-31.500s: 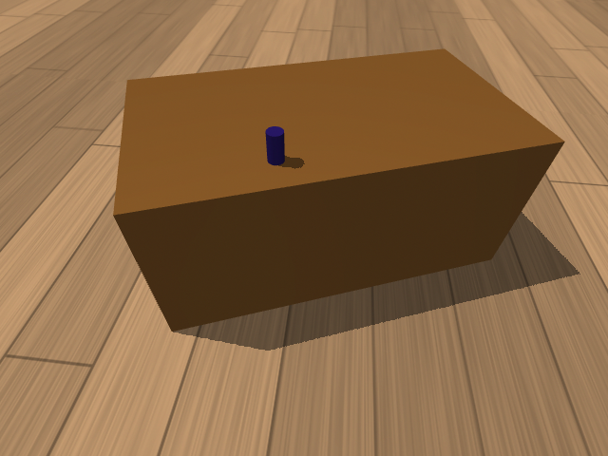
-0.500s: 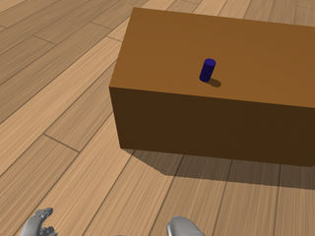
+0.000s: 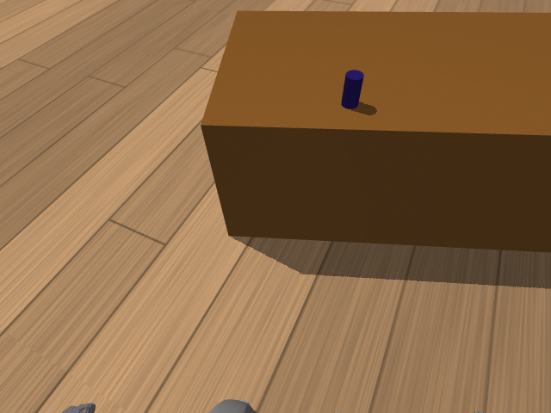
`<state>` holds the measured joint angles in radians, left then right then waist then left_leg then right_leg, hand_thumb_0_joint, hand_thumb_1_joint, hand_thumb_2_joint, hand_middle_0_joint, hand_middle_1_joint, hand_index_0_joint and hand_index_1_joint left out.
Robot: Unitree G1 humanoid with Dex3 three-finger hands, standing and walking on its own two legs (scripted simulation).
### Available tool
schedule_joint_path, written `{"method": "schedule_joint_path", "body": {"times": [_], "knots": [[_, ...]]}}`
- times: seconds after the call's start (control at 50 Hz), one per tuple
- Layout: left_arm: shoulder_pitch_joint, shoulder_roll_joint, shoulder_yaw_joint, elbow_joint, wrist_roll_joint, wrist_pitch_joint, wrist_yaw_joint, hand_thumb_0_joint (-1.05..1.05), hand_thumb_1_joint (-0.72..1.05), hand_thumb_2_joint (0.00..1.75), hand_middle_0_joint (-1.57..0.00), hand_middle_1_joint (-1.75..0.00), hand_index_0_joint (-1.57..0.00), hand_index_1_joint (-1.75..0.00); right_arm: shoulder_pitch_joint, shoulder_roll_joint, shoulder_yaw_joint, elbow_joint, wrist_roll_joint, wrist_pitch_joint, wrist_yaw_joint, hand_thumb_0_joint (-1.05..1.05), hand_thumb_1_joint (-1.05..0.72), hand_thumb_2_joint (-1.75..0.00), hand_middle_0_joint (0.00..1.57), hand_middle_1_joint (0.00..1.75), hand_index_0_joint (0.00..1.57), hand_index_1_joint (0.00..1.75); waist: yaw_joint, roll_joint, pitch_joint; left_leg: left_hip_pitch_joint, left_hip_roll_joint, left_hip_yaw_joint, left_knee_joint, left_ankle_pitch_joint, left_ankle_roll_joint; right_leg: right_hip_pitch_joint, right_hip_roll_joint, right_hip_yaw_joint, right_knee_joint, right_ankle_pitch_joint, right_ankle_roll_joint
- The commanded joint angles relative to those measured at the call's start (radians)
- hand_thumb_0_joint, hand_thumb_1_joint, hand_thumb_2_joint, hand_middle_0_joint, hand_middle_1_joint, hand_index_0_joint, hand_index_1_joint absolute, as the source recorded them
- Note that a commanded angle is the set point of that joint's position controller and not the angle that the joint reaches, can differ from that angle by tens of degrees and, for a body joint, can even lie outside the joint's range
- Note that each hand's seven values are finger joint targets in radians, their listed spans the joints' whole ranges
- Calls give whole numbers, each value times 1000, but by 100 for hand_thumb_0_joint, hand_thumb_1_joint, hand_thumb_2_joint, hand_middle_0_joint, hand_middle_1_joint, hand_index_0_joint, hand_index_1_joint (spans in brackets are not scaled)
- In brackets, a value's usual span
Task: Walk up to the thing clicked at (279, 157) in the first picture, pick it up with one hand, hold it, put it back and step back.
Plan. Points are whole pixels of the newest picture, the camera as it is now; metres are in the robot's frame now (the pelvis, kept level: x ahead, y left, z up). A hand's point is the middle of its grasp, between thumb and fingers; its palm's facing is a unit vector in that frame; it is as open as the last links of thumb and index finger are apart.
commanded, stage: step back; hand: right
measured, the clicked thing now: (352, 90) +0.97 -0.18 -0.11
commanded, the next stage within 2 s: stand in 1.34 s
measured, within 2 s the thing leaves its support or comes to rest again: neither
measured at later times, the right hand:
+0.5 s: hand out of the picture -0.04 -0.29 -0.13, palm faces +0.01 +0.90 -0.43, open 7.4 cm
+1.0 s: hand out of the picture -0.09 -0.28 -0.15, palm faces -0.01 +0.93 -0.36, open 7.4 cm
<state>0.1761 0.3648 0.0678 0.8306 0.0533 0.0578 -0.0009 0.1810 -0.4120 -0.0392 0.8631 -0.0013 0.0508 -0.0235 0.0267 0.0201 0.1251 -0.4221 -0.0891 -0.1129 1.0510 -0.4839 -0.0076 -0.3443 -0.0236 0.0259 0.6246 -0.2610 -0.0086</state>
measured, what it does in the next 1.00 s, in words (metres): walks backwards: left foot, then right foot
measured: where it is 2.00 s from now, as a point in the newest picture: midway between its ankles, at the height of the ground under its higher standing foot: outside the picture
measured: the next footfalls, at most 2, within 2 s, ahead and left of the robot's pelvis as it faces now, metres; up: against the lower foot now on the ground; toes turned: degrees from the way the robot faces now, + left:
left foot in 0.10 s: -0.07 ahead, +0.10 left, +0.00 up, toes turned +1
right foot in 0.44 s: -0.10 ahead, -0.15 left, +0.00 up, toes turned -2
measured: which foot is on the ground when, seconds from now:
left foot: up 0.00-0.08, down 0.10-1.00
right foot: down 0.00-0.12, up 0.14-0.42, down 0.44-1.00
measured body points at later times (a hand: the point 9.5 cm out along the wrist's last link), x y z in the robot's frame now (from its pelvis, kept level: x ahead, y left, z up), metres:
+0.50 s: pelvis -0.15 -0.02 +0.00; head -0.13 -0.01 +0.44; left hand -0.09 +0.30 -0.13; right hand -0.04 -0.34 -0.10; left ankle -0.08 +0.11 -0.72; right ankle -0.18 -0.15 -0.73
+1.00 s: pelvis -0.15 -0.02 +0.00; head -0.13 -0.02 +0.45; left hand -0.06 +0.30 -0.12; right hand -0.09 -0.33 -0.12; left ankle -0.12 +0.11 -0.73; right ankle -0.14 -0.14 -0.73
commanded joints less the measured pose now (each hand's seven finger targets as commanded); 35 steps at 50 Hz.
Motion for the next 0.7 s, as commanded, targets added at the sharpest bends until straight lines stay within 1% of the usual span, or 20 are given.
{"method": "schedule_joint_path", "body": {"times": [0.0,0.06,0.08,0.1,0.12,0.14,0.2,0.22,0.34,0.4,0.42,0.44,0.46,0.48,0.5,0.52,0.54,0.56,0.62,0.68], "knots": [[-27,242,71,-103,0,-17,32,0,90,90,-20,-30,-20,-30,-1,-132,-44,-77,-19,-42,-17,0,-90,-90,20,30,20,30,24,-251,-149,-35,40,78,-283,-43,-14,256,-199,175,-112,381,-184],[-60,241,63,-127,-24,4,26,0,90,90,-20,-30,-20,-30,110,-138,-57,-32,-26,-55,-15,0,-90,-90,20,30,20,30,-22,-188,-235,146,39,140,-693,270,3,263,-167,127,62,392,-129],[-43,204,49,-134,-25,10,22,0,90,90,-20,-30,-20,-30,103,-166,-72,-29,-36,-54,-16,0,-90,-90,20,30,20,30,-8,-135,-247,259,102,36,-695,367,26,124,-132,120,114,284,-89],[-15,163,37,-133,-32,13,18,0,90,90,-20,-30,-20,-30,79,-250,-92,-35,-50,-51,-17,0,-90,-90,20,30,20,30,4,76,-241,354,306,-234,-705,500,99,-105,-7,42,261,-28,-36],[-92,198,47,-153,-36,12,29,0,90,90,-20,-30,-20,-30,26,-357,-102,-65,-43,-42,-7,0,-90,-90,20,30,20,30,-35,185,-203,199,469,-380,-704,570,251,-131,84,42,406,-371,-7],[-122,232,60,-145,-28,13,36,0,90,90,-20,-30,-20,-30,-23,-382,-110,-84,-45,-48,-14,0,-90,-90,20,30,20,30,-53,225,-154,58,558,-501,-749,519,336,-84,55,142,569,-394,-1],[-23,222,62,-83,-42,15,20,0,90,90,-20,-30,-20,-30,-113,-229,-68,-93,-54,-56,-25,0,-90,-90,20,30,20,30,36,53,-117,143,340,-123,-636,668,224,-138,112,196,668,-258,-8],[-2,222,63,-68,-40,13,15,0,90,90,-20,-30,-20,-30,-95,-210,-67,-84,-46,-60,-25,0,-90,-90,20,30,20,30,36,42,-115,163,304,-83,-640,579,184,-151,125,183,646,-213,-9],[-22,201,40,-44,-27,-44,-6,0,90,90,-20,-30,-20,-30,-3,-214,-81,-51,-46,-62,4,0,-90,-90,20,30,20,30,-72,174,-184,355,290,-97,-674,35,210,-49,44,33,77,-281,35],[93,192,49,56,-21,-69,0,0,90,90,-20,-30,-20,-30,-40,-241,-86,-51,-50,-36,17,0,-90,-90,20,30,20,30,-10,184,-153,144,274,-36,-621,-25,173,221,61,-43,-275,-146,-14],[124,212,63,89,-13,-76,4,0,90,90,-20,-30,-20,-30,-43,-201,-73,-48,-45,-33,18,0,-90,-90,20,30,20,30,10,119,-140,60,238,1,-526,-3,133,307,58,4,-316,-100,-35],[142,253,73,96,0,-83,7,0,90,90,-20,-30,-20,-30,-43,-137,-56,-62,-37,-36,19,0,-90,-90,20,30,20,30,13,-40,-132,-87,174,52,-365,-36,74,358,-53,224,-346,-214,-71],[88,312,85,62,7,-88,11,0,90,90,-20,-30,-20,-30,-80,-95,-39,-85,-33,-42,20,0,-90,-90,20,30,20,30,29,-200,-62,-233,58,96,-265,-82,6,246,-237,510,-436,-491,-140],[-4,392,92,36,11,-83,11,0,90,90,-20,-30,-20,-30,-119,-175,-67,-68,-35,-45,8,0,-90,-90,20,30,20,30,42,-200,36,-86,106,-21,-175,-73,-10,-86,-375,612,-469,-681,-242],[-111,348,78,11,4,-86,10,0,90,90,-20,-30,-20,-30,-78,-206,-80,-39,-23,-51,16,0,-90,-90,20,30,20,30,-24,-164,86,42,142,-39,-137,-2,-2,-205,-351,531,-448,-649,-224],[-131,276,63,8,-5,-93,8,0,90,90,-20,-30,-20,-30,-54,-194,-73,-18,-14,-59,28,0,-90,-90,20,30,20,30,-41,-97,81,57,127,-9,-204,54,0,-138,-259,379,-410,-502,-179],[-91,241,56,17,-4,-98,9,0,90,90,-20,-30,-20,-30,-60,-162,-61,-11,-11,-68,32,0,-90,-90,20,30,20,30,-23,-94,48,-22,84,23,-265,74,2,28,-182,262,-371,-290,-151],[-48,237,56,40,-8,-101,10,0,90,90,-20,-30,-20,-30,-47,-138,-52,-7,-16,-71,28,0,-90,-90,20,30,20,30,-10,-140,4,-54,76,25,-258,88,3,119,-174,234,-337,-126,-144],[-12,278,63,46,-6,-97,-4,0,90,90,-20,-30,-20,-30,-47,-146,-51,0,-23,-80,32,0,-90,-90,20,30,20,30,20,-200,-26,29,86,91,-392,57,-13,117,-188,215,-326,-197,-148],[-74,251,48,28,-14,-75,-7,0,90,90,-20,-30,-20,-30,57,-149,-68,55,-26,-96,23,0,-90,-90,20,30,20,30,-41,-170,-69,266,57,118,-625,190,4,26,-162,134,-188,-122,-114]]}}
